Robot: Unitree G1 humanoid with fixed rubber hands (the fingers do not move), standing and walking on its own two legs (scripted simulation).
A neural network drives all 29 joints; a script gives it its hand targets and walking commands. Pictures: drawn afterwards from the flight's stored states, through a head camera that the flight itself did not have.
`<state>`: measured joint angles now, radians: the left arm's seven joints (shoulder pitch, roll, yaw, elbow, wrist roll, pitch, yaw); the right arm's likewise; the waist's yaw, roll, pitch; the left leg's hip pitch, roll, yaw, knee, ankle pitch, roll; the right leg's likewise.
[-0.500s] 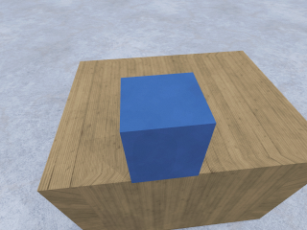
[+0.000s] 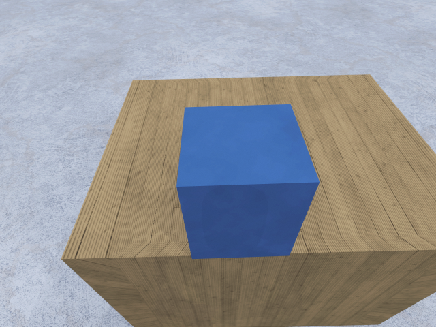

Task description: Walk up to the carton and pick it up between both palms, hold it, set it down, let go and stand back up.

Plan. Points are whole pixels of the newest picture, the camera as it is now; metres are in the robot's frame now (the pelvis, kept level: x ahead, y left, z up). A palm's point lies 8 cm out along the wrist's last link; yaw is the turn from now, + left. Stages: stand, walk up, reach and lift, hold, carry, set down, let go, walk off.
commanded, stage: walk up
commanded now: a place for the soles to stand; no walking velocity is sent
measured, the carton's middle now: (239, 184) +0.40 -0.01 +0.05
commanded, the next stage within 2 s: reach and lift in 0.84 s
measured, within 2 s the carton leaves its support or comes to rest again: neither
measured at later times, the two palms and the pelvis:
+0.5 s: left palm out of the picture +0.02 +0.24 -0.15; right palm out of the picture +0.05 -0.23 -0.14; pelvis +0.02 +0.00 -0.01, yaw +5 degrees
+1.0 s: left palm out of the picture +0.10 +0.27 -0.16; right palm out of the picture +0.16 -0.23 -0.15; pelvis -0.01 +0.00 -0.04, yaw +0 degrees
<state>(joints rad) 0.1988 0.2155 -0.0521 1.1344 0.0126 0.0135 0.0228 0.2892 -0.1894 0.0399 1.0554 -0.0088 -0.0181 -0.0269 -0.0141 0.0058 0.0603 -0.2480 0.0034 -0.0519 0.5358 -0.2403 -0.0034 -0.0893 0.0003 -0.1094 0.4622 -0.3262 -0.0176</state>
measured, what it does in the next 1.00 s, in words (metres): stands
